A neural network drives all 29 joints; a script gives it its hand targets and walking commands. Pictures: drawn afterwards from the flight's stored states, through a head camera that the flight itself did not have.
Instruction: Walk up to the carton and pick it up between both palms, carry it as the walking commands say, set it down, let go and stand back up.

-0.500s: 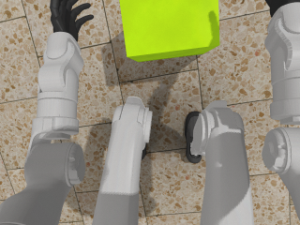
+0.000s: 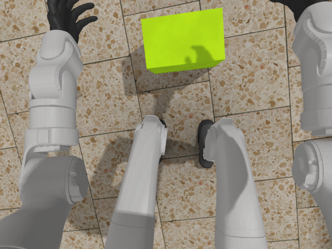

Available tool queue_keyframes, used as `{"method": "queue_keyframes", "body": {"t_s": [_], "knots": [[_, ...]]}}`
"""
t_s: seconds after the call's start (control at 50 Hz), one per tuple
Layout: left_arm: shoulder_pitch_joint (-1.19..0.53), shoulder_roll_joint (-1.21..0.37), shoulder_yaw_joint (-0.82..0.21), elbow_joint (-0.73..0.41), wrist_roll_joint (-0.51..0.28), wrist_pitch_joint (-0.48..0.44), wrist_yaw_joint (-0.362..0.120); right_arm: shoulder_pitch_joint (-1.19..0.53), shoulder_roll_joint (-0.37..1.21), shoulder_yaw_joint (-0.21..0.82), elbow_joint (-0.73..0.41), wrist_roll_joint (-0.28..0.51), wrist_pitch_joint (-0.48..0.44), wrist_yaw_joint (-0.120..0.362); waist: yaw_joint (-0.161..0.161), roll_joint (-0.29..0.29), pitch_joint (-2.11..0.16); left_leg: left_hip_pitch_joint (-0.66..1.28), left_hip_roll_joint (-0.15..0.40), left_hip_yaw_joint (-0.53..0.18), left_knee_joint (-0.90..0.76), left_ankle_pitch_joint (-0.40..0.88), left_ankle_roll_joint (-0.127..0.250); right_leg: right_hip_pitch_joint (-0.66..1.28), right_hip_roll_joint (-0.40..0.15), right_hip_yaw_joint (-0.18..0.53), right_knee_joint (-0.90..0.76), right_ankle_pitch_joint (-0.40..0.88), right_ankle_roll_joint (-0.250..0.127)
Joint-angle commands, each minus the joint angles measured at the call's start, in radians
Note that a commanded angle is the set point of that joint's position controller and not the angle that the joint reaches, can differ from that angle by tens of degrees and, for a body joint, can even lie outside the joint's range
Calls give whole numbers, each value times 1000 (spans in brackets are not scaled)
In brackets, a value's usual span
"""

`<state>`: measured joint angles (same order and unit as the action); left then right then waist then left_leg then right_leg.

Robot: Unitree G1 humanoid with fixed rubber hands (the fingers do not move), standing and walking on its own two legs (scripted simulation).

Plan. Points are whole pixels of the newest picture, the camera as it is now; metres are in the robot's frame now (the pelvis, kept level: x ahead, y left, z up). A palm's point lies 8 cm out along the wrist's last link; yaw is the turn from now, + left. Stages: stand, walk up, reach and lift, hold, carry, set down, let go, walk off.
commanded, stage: set down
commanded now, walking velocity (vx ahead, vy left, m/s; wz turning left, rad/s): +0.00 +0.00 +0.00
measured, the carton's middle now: (182, 46) +0.53 +0.03 -0.47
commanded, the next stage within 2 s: let go in 0.26 s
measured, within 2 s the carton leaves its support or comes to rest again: neither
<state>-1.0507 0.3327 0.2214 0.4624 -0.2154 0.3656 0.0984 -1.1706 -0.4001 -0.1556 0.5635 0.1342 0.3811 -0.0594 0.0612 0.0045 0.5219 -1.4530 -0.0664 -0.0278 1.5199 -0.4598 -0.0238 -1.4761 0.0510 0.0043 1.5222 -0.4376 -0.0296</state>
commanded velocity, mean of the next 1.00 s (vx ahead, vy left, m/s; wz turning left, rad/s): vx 0.00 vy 0.00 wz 0.00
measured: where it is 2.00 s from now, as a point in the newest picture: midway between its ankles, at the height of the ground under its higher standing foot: (180, 151)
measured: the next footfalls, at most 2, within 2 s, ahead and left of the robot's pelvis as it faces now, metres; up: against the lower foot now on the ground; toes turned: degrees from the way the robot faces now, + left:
none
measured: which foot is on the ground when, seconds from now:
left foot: down 0.00-1.00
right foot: down 0.00-1.00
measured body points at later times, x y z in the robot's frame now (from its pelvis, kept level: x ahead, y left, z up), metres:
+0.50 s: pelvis +0.03 +0.00 +0.10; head +0.34 +0.00 +0.42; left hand +0.46 +0.24 -0.03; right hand +0.50 -0.19 -0.04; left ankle +0.12 +0.12 -0.54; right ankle +0.13 -0.10 -0.54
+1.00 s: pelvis +0.10 +0.02 +0.17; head +0.16 +0.01 +0.62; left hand +0.32 +0.25 +0.11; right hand +0.36 -0.20 +0.10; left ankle +0.12 +0.12 -0.54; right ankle +0.13 -0.10 -0.54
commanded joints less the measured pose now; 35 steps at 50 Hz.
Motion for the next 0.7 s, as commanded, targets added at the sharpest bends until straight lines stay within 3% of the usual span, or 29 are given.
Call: {"method": "queue_keyframes", "body": {"t_s": [0.0,0.12,0.2,0.3,0.38,0.46,0.54,0.6,0.68], "knots": [[-237,188,44,-242,-1,-29,6,-285,-202,-23,-235,25,-28,9,17,-48,-2167,654,-23,78,-302,340,-19,861,34,8,-268,274,26],[-134,164,60,-166,22,-45,-10,-198,-137,4,-174,28,-45,30,48,-49,-2081,672,-22,63,-396,399,-20,951,23,40,-349,371,30],[-64,125,90,-23,64,-92,-39,-95,-80,-9,-36,-26,-88,42,54,-51,-1924,615,-10,59,-452,384,-20,947,7,53,-410,388,38],[21,150,115,16,131,-177,-103,-15,-15,-33,-76,-108,-145,0,48,-81,-1883,519,-14,67,-493,399,-20,1106,-15,80,-452,546,66],[137,195,71,-67,146,-192,-142,87,26,-52,-223,-141,-142,-53,37,-63,-1985,609,-16,73,-530,429,-7,1216,-24,88,-500,594,82],[351,179,0,-212,135,-163,-144,319,22,-18,-323,-157,-113,-67,34,-14,-2038,861,-2,57,-576,451,2,1224,-10,77,-556,491,74],[615,138,-40,-323,138,-144,-150,601,40,22,-388,-138,-119,-55,13,-2,-1906,1076,13,21,-605,514,-1,1221,1,48,-602,442,63],[736,119,-40,-401,145,-169,-156,719,63,14,-479,-122,-161,-41,1,-3,-1785,1147,16,3,-631,571,-2,1241,2,32,-638,467,60],[873,74,-56,-427,157,-225,-153,841,72,-9,-505,-153,-227,-9,-9,18,-1555,1218,26,-16,-691,594,-3,1190,1,24,-709,417,43]]}}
